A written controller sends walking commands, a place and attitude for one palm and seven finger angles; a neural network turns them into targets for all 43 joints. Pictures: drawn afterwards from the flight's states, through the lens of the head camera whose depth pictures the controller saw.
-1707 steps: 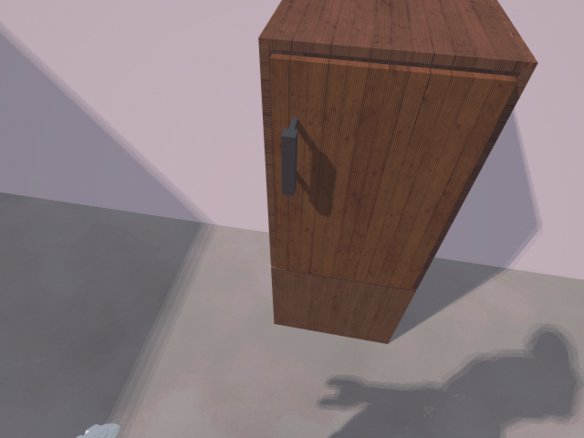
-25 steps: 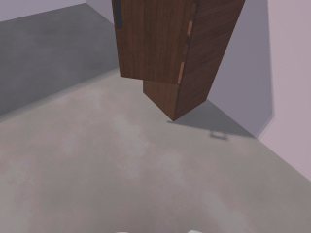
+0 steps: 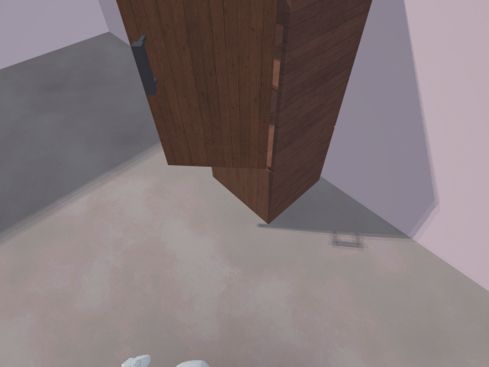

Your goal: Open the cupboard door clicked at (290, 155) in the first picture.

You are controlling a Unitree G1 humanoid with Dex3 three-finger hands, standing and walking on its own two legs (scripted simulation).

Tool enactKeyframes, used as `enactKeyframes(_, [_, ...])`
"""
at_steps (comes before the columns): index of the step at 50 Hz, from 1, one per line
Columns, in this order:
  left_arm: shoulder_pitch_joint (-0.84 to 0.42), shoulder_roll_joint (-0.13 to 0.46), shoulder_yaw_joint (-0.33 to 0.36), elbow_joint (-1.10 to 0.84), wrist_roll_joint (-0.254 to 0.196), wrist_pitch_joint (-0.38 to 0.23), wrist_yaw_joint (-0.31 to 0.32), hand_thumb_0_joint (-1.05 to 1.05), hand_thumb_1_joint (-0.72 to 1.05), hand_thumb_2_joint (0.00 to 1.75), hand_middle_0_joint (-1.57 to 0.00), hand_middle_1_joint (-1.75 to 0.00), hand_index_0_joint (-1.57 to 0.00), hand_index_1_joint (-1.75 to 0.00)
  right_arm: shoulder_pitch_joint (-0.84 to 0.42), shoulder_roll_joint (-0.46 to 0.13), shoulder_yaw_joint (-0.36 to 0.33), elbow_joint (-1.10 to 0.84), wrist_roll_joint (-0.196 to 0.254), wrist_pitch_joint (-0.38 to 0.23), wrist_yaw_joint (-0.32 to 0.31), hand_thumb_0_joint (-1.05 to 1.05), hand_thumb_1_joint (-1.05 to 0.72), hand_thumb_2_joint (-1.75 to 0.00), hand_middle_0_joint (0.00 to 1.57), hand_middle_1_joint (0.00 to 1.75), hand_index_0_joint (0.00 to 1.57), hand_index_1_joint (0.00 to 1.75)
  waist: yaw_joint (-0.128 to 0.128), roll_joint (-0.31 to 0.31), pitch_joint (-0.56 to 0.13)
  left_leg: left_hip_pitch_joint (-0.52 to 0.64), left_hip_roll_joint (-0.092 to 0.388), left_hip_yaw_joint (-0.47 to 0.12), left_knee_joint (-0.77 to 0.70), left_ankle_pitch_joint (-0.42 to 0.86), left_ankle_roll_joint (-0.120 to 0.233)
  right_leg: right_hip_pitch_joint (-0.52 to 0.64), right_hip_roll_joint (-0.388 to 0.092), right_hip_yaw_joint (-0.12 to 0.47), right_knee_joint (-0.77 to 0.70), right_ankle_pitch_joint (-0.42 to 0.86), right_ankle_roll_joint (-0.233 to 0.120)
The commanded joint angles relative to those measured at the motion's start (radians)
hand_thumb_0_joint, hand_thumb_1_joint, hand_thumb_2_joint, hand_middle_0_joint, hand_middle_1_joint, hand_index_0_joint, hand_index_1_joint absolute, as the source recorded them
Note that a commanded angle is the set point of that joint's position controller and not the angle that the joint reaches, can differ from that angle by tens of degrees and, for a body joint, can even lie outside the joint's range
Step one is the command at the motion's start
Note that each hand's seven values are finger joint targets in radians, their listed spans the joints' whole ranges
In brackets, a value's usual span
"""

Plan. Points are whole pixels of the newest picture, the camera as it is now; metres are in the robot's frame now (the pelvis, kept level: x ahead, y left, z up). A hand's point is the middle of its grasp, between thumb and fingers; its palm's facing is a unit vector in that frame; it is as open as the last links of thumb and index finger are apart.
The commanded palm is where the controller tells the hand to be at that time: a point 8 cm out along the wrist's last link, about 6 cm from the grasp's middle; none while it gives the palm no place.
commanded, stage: take the last steps up to it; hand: left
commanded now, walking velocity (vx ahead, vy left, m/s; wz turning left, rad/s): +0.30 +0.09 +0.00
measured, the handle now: (147, 65) +0.81 +0.27 +0.06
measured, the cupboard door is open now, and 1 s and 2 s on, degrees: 43 43 43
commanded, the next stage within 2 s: come to a stop and stand still in 0.36 s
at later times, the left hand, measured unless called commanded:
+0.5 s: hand (122, 330) +0.21 +0.25 -0.17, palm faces +0.01 -0.98 -0.18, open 7.3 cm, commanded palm none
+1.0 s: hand (141, 283) +0.31 +0.24 -0.18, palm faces -0.02 -0.97 -0.23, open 7.3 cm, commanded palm none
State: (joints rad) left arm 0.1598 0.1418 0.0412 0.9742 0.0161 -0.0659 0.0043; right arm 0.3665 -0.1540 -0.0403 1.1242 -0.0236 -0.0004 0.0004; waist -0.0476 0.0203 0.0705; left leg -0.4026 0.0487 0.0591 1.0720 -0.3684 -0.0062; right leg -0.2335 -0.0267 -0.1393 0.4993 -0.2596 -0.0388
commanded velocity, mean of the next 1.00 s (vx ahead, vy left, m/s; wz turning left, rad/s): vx -0.01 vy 0.02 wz -0.01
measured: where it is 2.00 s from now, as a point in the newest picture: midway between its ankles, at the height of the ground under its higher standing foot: outside the picture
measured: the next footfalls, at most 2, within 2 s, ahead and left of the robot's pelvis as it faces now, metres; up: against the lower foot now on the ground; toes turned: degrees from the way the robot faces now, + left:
left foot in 0.24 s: +0.26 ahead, +0.18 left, +0.00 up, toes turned +1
right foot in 0.60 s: +0.27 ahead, -0.03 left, +0.00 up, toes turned -3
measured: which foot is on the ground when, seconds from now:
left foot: up 0.00-0.22, down 0.24-1.00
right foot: down 0.00-0.24, up 0.26-0.58, down 0.60-1.00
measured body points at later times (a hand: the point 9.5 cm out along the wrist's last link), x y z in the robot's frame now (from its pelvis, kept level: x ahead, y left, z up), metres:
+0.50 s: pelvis +0.18 +0.08 +0.00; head +0.20 +0.08 +0.45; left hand +0.21 +0.31 -0.15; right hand +0.22 -0.16 -0.15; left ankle +0.19 +0.16 -0.74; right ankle +0.20 -0.05 -0.69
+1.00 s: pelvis +0.22 +0.06 -0.01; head +0.25 +0.05 +0.44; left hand +0.31 +0.29 -0.16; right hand +0.23 -0.18 -0.17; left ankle +0.19 +0.16 -0.74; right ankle +0.22 -0.05 -0.73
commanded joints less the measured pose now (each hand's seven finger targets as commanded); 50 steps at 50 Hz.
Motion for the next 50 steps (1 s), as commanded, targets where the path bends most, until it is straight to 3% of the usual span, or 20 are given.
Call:
enactKeyframes(1, [0.136, 0.120, 0.040, 0.017, 0.004, -0.017, 0.004, 0.00, 0.90, 0.90, -0.20, -0.30, -0.20, -0.30, -0.012, -0.009, -0.010, -0.080, -0.002, -0.020, 0.017, 0.00, -0.90, -0.90, 0.20, 0.30, 0.20, 0.30, 0.042, -0.140, -0.021, -0.083, 0.053, 0.001, -0.184, 0.108, -0.031, 0.027, -0.256, 0.166, -0.323, 0.166, -0.110])
enactKeyframes(7, [0.174, 0.184, 0.050, 0.066, 0.008, -0.012, -0.004, 0.00, 0.90, 0.90, -0.20, -0.30, -0.20, -0.30, -0.146, -0.032, -0.015, -0.143, 0.000, -0.043, 0.034, 0.00, -0.90, -0.90, 0.20, 0.30, 0.20, 0.30, 0.072, -0.175, -0.024, -0.019, 0.006, 0.051, -0.458, 0.145, -0.019, 0.100, -0.261, 0.152, -0.256, 0.157, -0.093])
enactKeyframes(10, [0.158, 0.175, 0.047, 0.070, 0.004, 0.003, -0.003, 0.00, 0.90, 0.90, -0.20, -0.30, -0.20, -0.30, -0.042, -0.096, -0.023, -0.113, -0.004, -0.056, 0.023, 0.00, -0.90, -0.90, 0.20, 0.30, 0.20, 0.30, -0.002, -0.102, -0.030, 0.267, -0.033, 0.085, -0.610, 0.175, 0.000, -0.033, -0.205, 0.094, -0.078, 0.178, -0.047])
enactKeyframes(11, [0.172, 0.143, 0.038, 0.059, 0.001, 0.008, -0.008, 0.00, 0.90, 0.90, -0.20, -0.30, -0.20, -0.30, 0.073, -0.178, -0.041, -0.084, -0.012, -0.062, 0.010, 0.00, -0.90, -0.90, 0.20, 0.30, 0.20, 0.30, -0.046, 0.070, -0.107, 0.456, 0.093, -0.070, -0.637, 0.167, 0.055, -0.157, -0.127, 0.035, 0.159, 0.104, -0.010])
enactKeyframes(12, [0.181, 0.089, 0.025, 0.030, -0.006, 0.007, -0.011, 0.00, 0.90, 0.90, -0.20, -0.30, -0.20, -0.30, 0.186, -0.282, -0.065, -0.069, -0.022, -0.060, -0.005, 0.00, -0.90, -0.90, 0.20, 0.30, 0.20, 0.30, -0.077, 0.292, -0.182, 0.582, 0.329, -0.381, -0.738, 0.205, 0.167, -0.334, -0.002, -0.045, 0.465, -0.300, 0.034])
enactKeyframes(13, [0.118, 0.104, 0.016, 0.001, 0.001, 0.007, -0.004, 0.00, 0.90, 0.90, -0.20, -0.30, -0.20, -0.30, 0.188, -0.279, -0.056, -0.070, -0.016, -0.049, -0.013, 0.00, -0.90, -0.90, 0.20, 0.30, 0.20, 0.30, -0.080, 0.218, -0.158, 0.499, 0.383, -0.430, -0.782, 0.164, 0.225, -0.376, -0.017, 0.058, 0.657, -0.357, 0.010])
enactKeyframes(17, [0.126, 0.079, 0.016, 0.040, 0.009, 0.030, -0.016, 0.00, 0.90, 0.90, -0.20, -0.30, -0.20, -0.30, -0.037, -0.157, -0.015, -0.128, -0.005, -0.066, -0.026, 0.00, -0.90, -0.90, 0.20, 0.30, 0.20, 0.30, 0.028, 0.102, -0.026, 0.207, 0.278, -0.205, -0.862, 0.198, 0.172, -0.340, -0.107, 0.118, 0.687, -0.130, 0.028])
enactKeyframes(20, [0.172, 0.054, 0.009, 0.055, 0.008, 0.045, -0.017, 0.00, 0.90, 0.90, -0.20, -0.30, -0.20, -0.30, -0.064, -0.147, -0.008, -0.121, -0.002, -0.071, -0.025, 0.00, -0.90, -0.90, 0.20, 0.30, 0.20, 0.30, 0.061, 0.098, -0.069, 0.191, 0.232, -0.088, -0.865, 0.302, 0.166, -0.241, -0.094, 0.086, 0.511, -0.087, 0.039])
enactKeyframes(25, [0.124, 0.036, -0.004, 0.041, 0.006, 0.047, -0.005, 0.00, 0.90, 0.90, -0.20, -0.30, -0.20, -0.30, -0.062, -0.128, -0.003, -0.095, -0.005, -0.057, -0.030, 0.00, -0.90, -0.90, 0.20, 0.30, 0.20, 0.30, 0.061, 0.018, -0.047, 0.160, 0.225, -0.064, -0.808, 0.421, 0.172, -0.088, -0.055, 0.066, 0.206, -0.022, 0.048])
enactKeyframes(27, [0.168, 0.049, -0.003, 0.066, 0.003, 0.051, 0.006, 0.00, 0.90, 0.90, -0.20, -0.30, -0.20, -0.30, -0.089, -0.119, 0.003, -0.084, 0.002, -0.047, -0.037, 0.00, -0.90, -0.90, 0.20, 0.30, 0.20, 0.30, 0.089, 0.016, -0.069, 0.141, 0.178, -0.022, -0.713, 0.469, 0.117, 0.043, -0.041, 0.066, 0.048, 0.108, 0.054])
enactKeyframes(29, [0.188, 0.141, 0.003, 0.073, 0.004, 0.041, 0.015, 0.00, 0.90, 0.90, -0.20, -0.30, -0.20, -0.30, -0.075, -0.086, 0.008, -0.074, 0.014, -0.037, -0.034, 0.00, -0.90, -0.90, 0.20, 0.30, 0.20, 0.30, 0.086, -0.076, -0.082, 0.105, 0.064, 0.011, -0.622, 0.298, 0.022, 0.124, -0.135, 0.222, -0.069, 0.484, 0.011])
enactKeyframes(30, [0.153, 0.185, 0.001, 0.068, 0.001, 0.044, 0.017, 0.00, 0.90, 0.90, -0.20, -0.30, -0.20, -0.30, -0.035, -0.078, 0.007, -0.067, 0.023, -0.025, -0.028, 0.00, -0.90, -0.90, 0.20, 0.30, 0.20, 0.30, 0.052, -0.082, -0.070, 0.112, 0.027, 0.012, -0.626, 0.132, -0.002, 0.085, -0.224, 0.257, -0.062, 0.544, -0.043])
enactKeyframes(33, [0.100, 0.183, 0.005, 0.057, -0.007, 0.049, 0.032, 0.00, 0.90, 0.90, -0.20, -0.30, -0.20, -0.30, 0.011, -0.078, 0.001, -0.035, 0.022, 0.005, -0.033, 0.00, -0.90, -0.90, 0.20, 0.30, 0.20, 0.30, 0.033, -0.217, -0.138, 0.203, 0.028, 0.016, -0.596, 0.244, -0.012, 0.086, -0.207, 0.214, -0.009, 0.724, -0.063])
enactKeyframes(35, [0.106, 0.190, 0.015, 0.046, -0.008, 0.060, 0.038, 0.00, 0.90, 0.90, -0.20, -0.30, -0.20, -0.30, 0.014, -0.096, -0.009, -0.034, 0.020, 0.011, -0.038, 0.00, -0.90, -0.90, 0.20, 0.30, 0.20, 0.30, 0.044, -0.136, -0.166, 0.212, 0.037, 0.023, -0.544, 0.418, -0.015, 0.115, -0.210, 0.201, 0.048, 0.851, -0.063])
enactKeyframes(40, [0.063, 0.185, 0.026, 0.006, -0.006, 0.081, 0.040, 0.00, 0.90, 0.90, -0.20, -0.30, -0.20, -0.30, -0.001, -0.101, -0.026, -0.070, 0.016, 0.031, -0.042, 0.00, -0.90, -0.90, 0.20, 0.30, 0.20, 0.30, 0.041, -0.036, -0.165, 0.256, 0.068, 0.004, -0.506, 0.521, -0.005, 0.020, -0.185, 0.180, 0.065, 0.670, -0.055])
enactKeyframes(43, [0.026, 0.130, 0.021, -0.023, -0.002, 0.094, 0.036, 0.00, 0.90, 0.90, -0.20, -0.30, -0.20, -0.30, -0.021, -0.124, -0.031, -0.097, 0.001, 0.030, -0.043, 0.00, -0.90, -0.90, 0.20, 0.30, 0.20, 0.30, 0.041, 0.031, -0.106, 0.197, 0.174, -0.094, -0.650, 0.543, 0.065, -0.021, -0.060, 0.095, 0.136, 0.275, 0.007])
enactKeyframes(46, [0.019, 0.103, 0.022, -0.035, 0.000, 0.108, 0.033, 0.00, 0.90, 0.90, -0.20, -0.30, -0.20, -0.30, -0.062, -0.145, -0.031, -0.107, -0.008, 0.017, -0.049, 0.00, -0.90, -0.90, 0.20, 0.30, 0.20, 0.30, 0.045, 0.156, -0.051, 0.172, 0.248, -0.139, -0.698, 0.648, 0.155, -0.086, -0.009, 0.109, 0.279, -0.164, 0.028])
enactKeyframes(48, [0.048, 0.093, 0.020, -0.024, 0.001, 0.107, 0.030, 0.00, 0.90, 0.90, -0.20, -0.30, -0.20, -0.30, -0.108, -0.138, -0.026, -0.119, -0.008, 0.014, -0.048, 0.00, -0.90, -0.90, 0.20, 0.30, 0.20, 0.30, 0.067, 0.127, -0.040, 0.167, 0.229, -0.112, -0.670, 0.609, 0.157, -0.057, -0.009, 0.119, 0.231, -0.150, 0.022])
enactKeyframes(49, [0.175, 0.135, 0.000, 0.023, -0.016, 0.089, 0.064, 0.00, 0.90, 0.90, -0.20, -0.30, -0.20, -0.30, -0.218, -0.210, -0.041, -0.189, 0.029, -0.001, -0.038, 0.00, -0.90, -0.90, 0.20, 0.30, 0.20, 0.30, 0.113, 0.175, -0.075, 0.212, 0.238, -0.058, -0.424, 0.843, 0.090, -0.103, -0.078, 0.190, 0.076, 0.018, 0.006])
enactKeyframes(50, [0.142, 0.191, 0.014, -0.037, -0.002, 0.068, 0.057, 0.00, 0.90, 0.90, -0.20, -0.30, -0.20, -0.30, -0.163, -0.118, -0.032, -0.235, 0.017, 0.004, -0.022, 0.00, -0.90, -0.90, 0.20, 0.30, 0.20, 0.30, 0.086, 0.000, -0.073, 0.107, 0.093, 0.012, -0.359, 0.431, 0.036, -0.040, -0.131, 0.299, -0.005, 0.277, -0.044])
